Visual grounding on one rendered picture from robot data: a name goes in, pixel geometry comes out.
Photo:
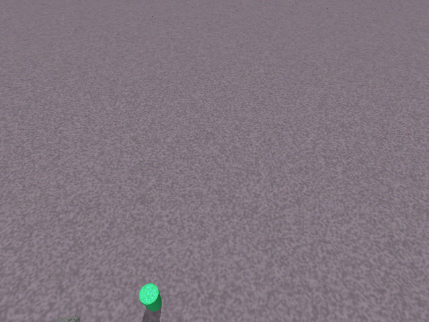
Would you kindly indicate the cup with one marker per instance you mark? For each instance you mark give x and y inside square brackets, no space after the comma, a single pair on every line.
[149,295]

